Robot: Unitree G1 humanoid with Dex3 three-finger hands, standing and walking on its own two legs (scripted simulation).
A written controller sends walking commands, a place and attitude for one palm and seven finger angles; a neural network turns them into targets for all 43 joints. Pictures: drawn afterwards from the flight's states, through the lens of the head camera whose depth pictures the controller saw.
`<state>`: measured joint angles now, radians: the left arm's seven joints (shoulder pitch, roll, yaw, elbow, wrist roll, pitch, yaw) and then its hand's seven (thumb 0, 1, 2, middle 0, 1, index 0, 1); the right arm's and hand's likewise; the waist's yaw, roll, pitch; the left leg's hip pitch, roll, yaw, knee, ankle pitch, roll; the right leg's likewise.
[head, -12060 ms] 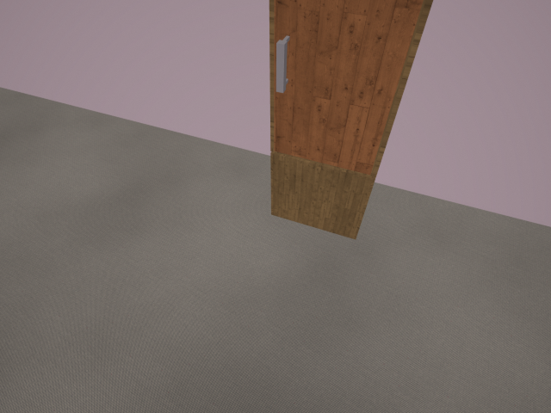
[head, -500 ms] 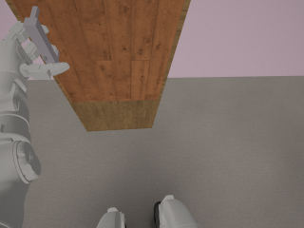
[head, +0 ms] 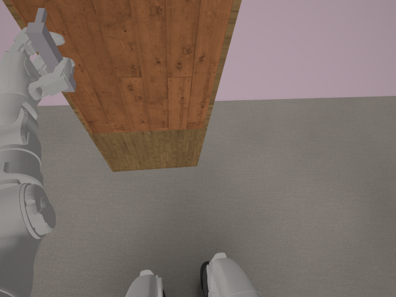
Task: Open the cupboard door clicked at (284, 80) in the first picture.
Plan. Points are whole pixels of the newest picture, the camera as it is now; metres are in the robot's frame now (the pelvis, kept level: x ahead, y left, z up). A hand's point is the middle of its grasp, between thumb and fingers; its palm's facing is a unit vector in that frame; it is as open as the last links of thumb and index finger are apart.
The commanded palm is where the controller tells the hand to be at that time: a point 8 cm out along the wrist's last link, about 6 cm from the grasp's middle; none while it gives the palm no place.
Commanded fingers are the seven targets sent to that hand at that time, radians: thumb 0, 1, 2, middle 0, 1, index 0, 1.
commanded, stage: pull the door open along its arc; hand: left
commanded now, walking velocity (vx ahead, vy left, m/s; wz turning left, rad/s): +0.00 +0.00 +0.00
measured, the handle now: (56, 53) +0.58 +0.23 +0.08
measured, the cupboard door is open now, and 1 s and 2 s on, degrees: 0 45 46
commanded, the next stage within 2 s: open thumb and fingers to let go in 0.88 s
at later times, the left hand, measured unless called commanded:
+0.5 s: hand (74, 115) +0.43 +0.18 +0.08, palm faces +0.06 -1.00 +0.03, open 6.5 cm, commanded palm +0.36 +0.22 +0.08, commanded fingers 0.00 0.90 0.90 -0.40 -1.35 -0.40 -1.35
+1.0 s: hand (144, 180) +0.31 +0.06 +0.09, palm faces +0.40 -0.92 -0.02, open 6.8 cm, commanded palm +0.26 +0.10 +0.08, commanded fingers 0.00 0.76 0.84 -0.39 -1.34 -0.39 -1.34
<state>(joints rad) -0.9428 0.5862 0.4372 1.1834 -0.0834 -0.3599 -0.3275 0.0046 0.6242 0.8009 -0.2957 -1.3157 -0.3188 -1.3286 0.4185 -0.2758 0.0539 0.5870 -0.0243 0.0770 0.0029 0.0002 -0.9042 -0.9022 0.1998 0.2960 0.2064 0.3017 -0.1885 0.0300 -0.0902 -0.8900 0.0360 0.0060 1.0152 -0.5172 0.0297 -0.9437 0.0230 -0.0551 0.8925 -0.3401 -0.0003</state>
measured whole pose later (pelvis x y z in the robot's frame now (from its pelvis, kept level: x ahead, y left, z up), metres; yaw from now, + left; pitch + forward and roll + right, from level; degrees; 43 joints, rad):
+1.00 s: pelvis +0.03 -0.03 +0.02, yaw +4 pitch +10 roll +0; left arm 0.18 -0.09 -0.22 0.01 0.10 -0.20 0.51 0.01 0.61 0.73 -0.30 -1.27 -0.30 -1.31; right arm 0.16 -0.16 0.02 0.50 -0.08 0.05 0.01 0.01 -0.90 -0.90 0.20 0.30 0.21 0.30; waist 0.01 0.03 -0.12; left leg -0.52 0.01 -0.02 0.84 -0.50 -0.02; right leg -0.61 0.00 -0.08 0.84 -0.41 -0.04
